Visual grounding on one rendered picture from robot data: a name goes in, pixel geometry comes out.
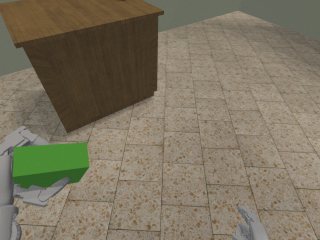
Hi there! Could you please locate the left robot hand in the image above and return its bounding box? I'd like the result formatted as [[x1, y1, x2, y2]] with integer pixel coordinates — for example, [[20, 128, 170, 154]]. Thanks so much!
[[0, 126, 72, 208]]

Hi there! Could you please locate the right robot hand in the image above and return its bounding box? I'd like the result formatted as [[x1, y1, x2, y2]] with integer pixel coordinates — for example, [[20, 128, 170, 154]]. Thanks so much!
[[232, 205, 270, 240]]

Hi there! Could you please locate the sponge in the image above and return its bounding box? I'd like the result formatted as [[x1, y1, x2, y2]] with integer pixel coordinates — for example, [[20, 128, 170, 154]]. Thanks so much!
[[12, 142, 90, 189]]

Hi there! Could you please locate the left robot forearm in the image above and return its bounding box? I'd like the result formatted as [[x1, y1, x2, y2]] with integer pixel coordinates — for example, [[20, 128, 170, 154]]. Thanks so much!
[[0, 205, 22, 240]]

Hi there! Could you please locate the table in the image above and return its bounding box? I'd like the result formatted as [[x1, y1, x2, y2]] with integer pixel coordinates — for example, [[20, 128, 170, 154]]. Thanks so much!
[[0, 0, 164, 133]]

